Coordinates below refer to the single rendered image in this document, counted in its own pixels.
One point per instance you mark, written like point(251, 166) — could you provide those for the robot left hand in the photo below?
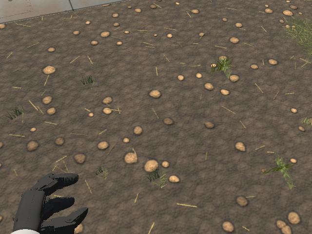
point(35, 207)

